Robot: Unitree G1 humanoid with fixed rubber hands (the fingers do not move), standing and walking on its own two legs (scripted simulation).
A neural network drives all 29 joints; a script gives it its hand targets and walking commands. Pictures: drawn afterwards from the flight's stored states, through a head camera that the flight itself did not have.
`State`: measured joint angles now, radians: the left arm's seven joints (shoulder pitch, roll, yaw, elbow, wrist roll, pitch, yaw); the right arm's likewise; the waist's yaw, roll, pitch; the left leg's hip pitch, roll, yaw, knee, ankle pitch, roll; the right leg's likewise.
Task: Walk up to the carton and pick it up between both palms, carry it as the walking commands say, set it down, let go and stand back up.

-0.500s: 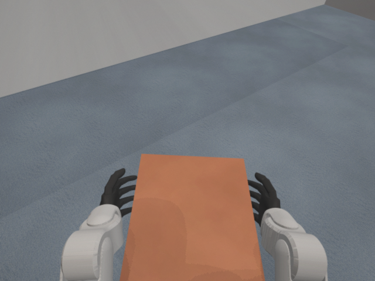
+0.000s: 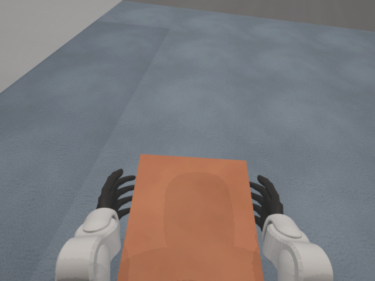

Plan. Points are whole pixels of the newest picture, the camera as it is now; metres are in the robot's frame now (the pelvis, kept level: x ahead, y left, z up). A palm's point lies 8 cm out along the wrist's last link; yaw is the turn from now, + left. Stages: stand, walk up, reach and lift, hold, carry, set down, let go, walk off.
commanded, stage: carry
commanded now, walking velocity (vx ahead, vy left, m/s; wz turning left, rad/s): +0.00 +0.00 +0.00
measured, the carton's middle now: (187, 233) +0.23 -0.01 +0.01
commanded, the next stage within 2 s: none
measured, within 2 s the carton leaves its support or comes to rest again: neither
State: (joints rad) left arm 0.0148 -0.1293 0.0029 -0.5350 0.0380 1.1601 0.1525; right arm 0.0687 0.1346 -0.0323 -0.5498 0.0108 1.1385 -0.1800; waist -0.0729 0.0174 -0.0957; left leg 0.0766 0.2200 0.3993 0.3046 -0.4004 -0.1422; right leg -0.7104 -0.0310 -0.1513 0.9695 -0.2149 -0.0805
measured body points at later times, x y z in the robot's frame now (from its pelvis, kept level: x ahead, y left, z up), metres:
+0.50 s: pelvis +0.32 -0.02 +0.00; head +0.33 -0.02 +0.45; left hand +0.61 +0.09 +0.08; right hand +0.56 -0.20 +0.08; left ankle +0.48 +0.07 -0.72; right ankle +0.30 -0.06 -0.73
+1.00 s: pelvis +0.42 -0.02 +0.00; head +0.42 -0.02 +0.45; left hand +0.71 +0.08 +0.08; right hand +0.65 -0.21 +0.08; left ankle +0.48 +0.07 -0.73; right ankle +0.30 -0.05 -0.73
